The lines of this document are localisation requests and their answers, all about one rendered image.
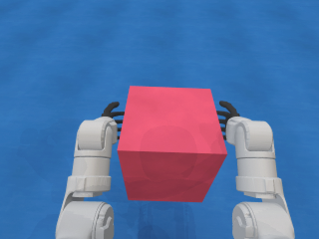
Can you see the robot right hand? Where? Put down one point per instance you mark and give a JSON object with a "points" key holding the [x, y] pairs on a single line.
{"points": [[232, 112]]}

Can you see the carton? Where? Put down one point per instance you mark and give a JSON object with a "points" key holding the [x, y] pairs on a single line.
{"points": [[171, 145]]}

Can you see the right robot upper arm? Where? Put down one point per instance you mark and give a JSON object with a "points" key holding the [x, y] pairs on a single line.
{"points": [[261, 220]]}

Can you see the left robot upper arm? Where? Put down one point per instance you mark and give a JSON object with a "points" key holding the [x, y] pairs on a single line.
{"points": [[86, 220]]}

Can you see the robot right forearm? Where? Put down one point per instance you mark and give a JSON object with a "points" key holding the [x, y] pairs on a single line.
{"points": [[256, 164]]}

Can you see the robot left forearm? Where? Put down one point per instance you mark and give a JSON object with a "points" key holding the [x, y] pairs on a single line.
{"points": [[91, 166]]}

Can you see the robot left hand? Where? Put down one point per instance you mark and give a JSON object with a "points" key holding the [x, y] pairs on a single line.
{"points": [[108, 113]]}

